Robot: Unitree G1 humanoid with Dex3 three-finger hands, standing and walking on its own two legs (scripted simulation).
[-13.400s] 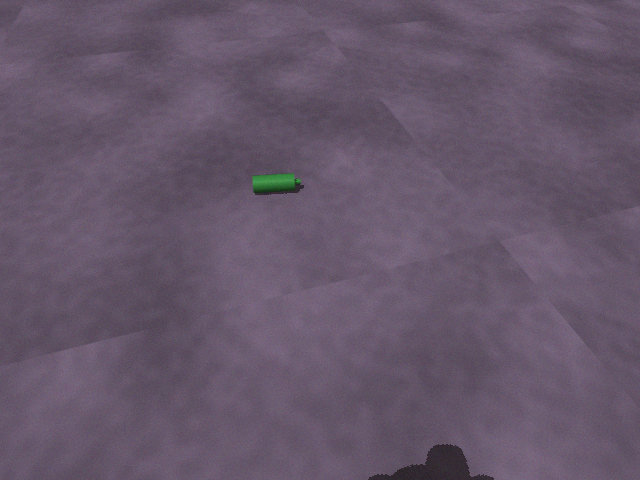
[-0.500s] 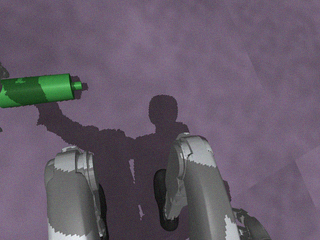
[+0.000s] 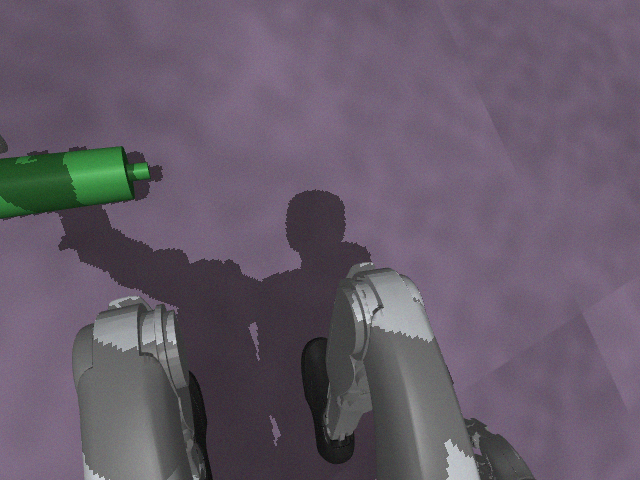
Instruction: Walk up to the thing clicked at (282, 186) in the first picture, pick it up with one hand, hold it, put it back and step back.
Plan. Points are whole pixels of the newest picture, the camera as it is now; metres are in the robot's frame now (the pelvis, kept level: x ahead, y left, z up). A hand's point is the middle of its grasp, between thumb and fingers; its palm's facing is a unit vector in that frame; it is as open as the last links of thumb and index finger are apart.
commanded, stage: rise first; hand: left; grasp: from above
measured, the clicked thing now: (68, 180) +0.50 +0.29 -0.29
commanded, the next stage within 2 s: approach in 1.42 s
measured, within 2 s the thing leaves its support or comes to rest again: neither
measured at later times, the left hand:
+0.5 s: hand out of the picture +0.44 +0.34 -0.18, palm faces -0.46 -0.10 -0.88, open 14.1 cm
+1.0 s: hand out of the picture +0.46 +0.34 -0.18, palm faces -0.45 -0.09 -0.89, open 14.2 cm
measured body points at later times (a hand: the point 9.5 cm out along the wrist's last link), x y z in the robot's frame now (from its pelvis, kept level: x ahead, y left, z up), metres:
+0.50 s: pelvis +0.00 +0.00 +0.00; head +0.25 +0.09 +0.36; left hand +0.46 +0.34 -0.13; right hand +0.06 -0.27 -0.10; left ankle +0.07 +0.12 -0.30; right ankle +0.10 -0.11 -0.30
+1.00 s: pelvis +0.00 +0.00 -0.01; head +0.25 +0.09 +0.35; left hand +0.48 +0.34 -0.13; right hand +0.04 -0.27 -0.10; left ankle +0.07 +0.12 -0.30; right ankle +0.10 -0.11 -0.30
